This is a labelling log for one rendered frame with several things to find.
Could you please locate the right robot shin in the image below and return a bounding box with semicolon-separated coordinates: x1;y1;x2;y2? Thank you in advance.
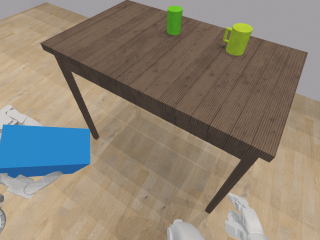
173;219;183;224

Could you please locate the robot left hand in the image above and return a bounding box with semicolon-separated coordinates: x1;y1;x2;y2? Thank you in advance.
0;105;63;199

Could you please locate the sponge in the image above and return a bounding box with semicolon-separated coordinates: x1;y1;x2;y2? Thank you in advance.
0;124;91;178

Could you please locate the robot right thigh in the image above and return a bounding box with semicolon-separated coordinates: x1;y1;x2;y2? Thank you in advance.
167;222;206;240

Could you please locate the table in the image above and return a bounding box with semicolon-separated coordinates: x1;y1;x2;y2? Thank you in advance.
40;0;308;214

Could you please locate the robot right hand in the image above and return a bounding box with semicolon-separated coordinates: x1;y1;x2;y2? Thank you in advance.
225;192;265;240

